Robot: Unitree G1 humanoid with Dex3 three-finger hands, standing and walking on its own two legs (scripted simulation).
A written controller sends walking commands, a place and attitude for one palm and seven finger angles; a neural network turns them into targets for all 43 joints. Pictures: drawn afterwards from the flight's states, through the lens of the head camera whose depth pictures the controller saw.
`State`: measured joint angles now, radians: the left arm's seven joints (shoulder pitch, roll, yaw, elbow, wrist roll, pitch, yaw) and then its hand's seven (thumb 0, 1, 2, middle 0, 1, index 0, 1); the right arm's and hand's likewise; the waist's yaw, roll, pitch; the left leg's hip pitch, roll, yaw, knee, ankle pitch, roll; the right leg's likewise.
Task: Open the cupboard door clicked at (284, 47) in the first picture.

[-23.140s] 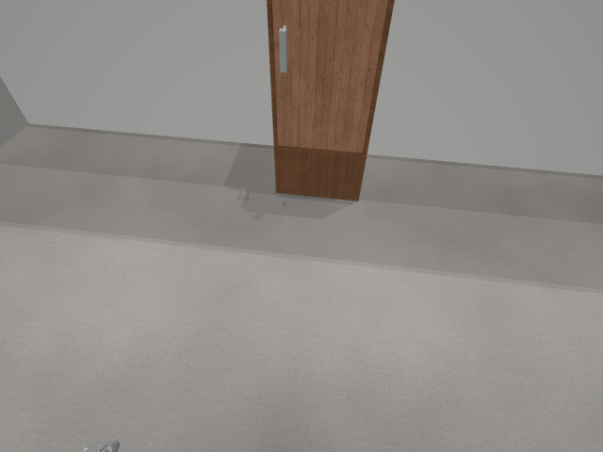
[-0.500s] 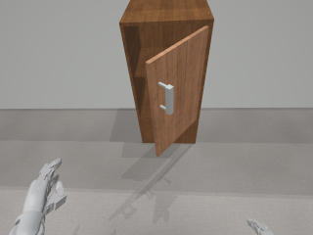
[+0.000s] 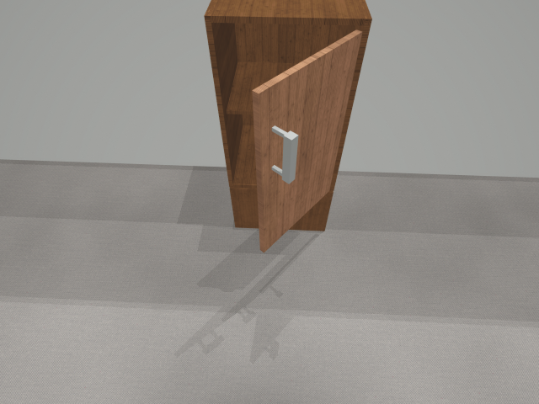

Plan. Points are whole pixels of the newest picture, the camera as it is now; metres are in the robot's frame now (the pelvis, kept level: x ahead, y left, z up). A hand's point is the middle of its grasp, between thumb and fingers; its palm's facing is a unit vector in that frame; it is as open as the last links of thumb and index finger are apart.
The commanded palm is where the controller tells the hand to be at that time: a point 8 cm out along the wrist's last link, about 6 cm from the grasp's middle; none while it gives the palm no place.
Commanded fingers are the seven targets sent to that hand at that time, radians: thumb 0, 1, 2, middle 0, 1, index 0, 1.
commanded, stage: let the arm hang, fingers relaxed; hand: left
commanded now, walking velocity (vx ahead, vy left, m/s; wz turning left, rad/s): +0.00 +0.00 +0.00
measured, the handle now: (282, 154) +0.64 +0.01 -0.04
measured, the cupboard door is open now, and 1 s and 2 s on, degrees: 51 51 51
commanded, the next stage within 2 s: look to check the result in 0.48 s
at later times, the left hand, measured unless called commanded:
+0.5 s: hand out of the picture +0.01 +0.17 -0.17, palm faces +0.04 -0.98 -0.19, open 7.3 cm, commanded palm none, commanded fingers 0.00 0.90 0.90 -0.20 -0.30 -0.20 -0.30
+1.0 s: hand out of the picture +0.02 +0.16 -0.17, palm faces +0.03 -0.98 -0.19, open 7.4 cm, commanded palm none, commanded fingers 0.00 0.90 0.90 -0.20 -0.30 -0.20 -0.30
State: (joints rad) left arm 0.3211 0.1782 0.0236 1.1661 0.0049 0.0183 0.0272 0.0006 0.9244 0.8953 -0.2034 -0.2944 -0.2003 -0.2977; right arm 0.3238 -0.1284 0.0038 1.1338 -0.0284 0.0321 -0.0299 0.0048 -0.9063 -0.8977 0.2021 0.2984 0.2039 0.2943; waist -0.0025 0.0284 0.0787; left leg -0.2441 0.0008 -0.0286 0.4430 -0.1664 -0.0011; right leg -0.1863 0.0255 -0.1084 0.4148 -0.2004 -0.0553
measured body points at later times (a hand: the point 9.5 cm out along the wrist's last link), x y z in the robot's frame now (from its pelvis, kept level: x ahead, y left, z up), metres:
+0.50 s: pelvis +0.01 +0.01 +0.00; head +0.02 +0.00 +0.45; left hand +0.01 +0.23 -0.16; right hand -0.01 -0.20 -0.17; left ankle +0.05 +0.12 -0.74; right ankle +0.02 -0.08 -0.74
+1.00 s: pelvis +0.02 +0.00 +0.00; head +0.04 -0.01 +0.45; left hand +0.02 +0.21 -0.16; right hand +0.01 -0.21 -0.17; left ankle +0.05 +0.12 -0.74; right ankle +0.02 -0.08 -0.74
